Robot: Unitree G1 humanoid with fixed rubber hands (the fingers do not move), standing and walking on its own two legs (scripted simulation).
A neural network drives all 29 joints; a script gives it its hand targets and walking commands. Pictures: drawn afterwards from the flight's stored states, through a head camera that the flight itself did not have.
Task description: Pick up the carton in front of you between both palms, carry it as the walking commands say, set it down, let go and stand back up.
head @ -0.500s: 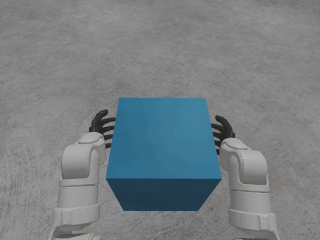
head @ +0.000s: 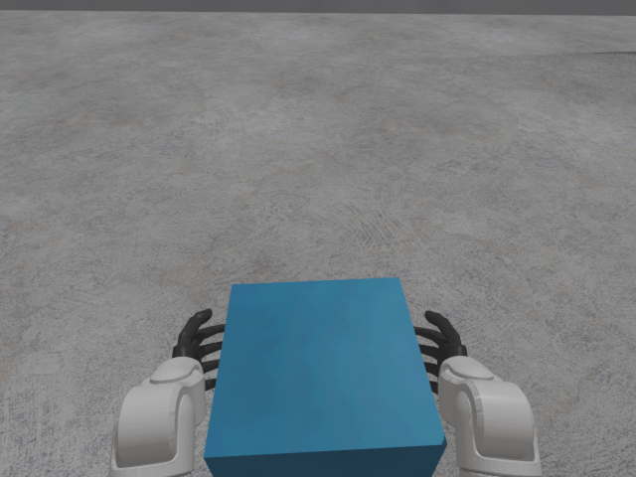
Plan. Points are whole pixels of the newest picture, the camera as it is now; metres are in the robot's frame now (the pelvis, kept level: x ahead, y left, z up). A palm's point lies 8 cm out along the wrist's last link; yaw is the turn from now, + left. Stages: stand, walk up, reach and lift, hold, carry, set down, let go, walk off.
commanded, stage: carry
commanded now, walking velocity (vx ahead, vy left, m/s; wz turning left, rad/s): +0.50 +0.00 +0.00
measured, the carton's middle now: (321, 406) +0.25 +0.00 -0.01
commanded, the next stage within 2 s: none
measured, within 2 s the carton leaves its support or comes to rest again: neither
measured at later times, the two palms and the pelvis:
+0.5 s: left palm (227, 199) +0.57 +0.17 +0.08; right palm (401, 207) +0.55 -0.13 +0.08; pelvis +0.30 +0.03 +0.00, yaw -3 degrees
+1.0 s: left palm (253, 160) +0.74 +0.14 +0.06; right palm (396, 163) +0.73 -0.16 +0.06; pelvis +0.47 -0.01 -0.02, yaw +0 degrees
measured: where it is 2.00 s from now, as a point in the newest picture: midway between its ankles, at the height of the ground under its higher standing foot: (317, 465)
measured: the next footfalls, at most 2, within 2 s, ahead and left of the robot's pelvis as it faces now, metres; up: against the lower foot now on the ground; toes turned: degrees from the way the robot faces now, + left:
left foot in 0.22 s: +0.32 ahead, +0.13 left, +0.00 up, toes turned +9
right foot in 0.64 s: +0.53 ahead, -0.10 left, +0.00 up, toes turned +14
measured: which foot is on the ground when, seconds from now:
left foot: up 0.00-0.20, down 0.22-0.64, up 0.66-0.76, down 0.78-1.00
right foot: down 0.00-0.26, up 0.28-0.62, down 0.64-1.00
